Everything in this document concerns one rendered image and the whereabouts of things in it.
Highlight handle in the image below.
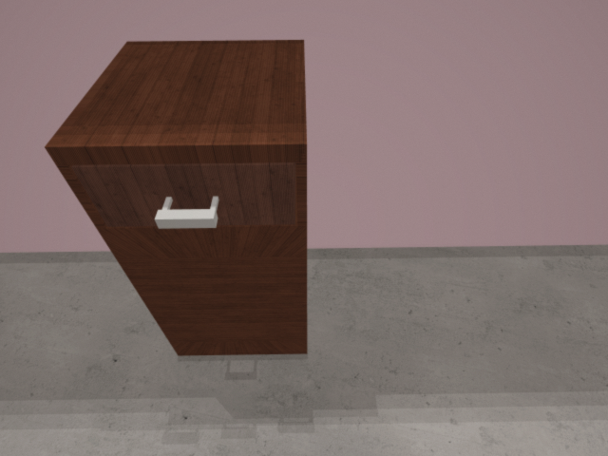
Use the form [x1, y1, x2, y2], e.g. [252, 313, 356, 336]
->
[155, 196, 219, 229]

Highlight drawer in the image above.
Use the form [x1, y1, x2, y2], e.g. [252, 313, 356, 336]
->
[71, 162, 295, 227]

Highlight cabinet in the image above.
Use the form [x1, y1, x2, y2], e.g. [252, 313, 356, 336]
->
[45, 40, 307, 355]

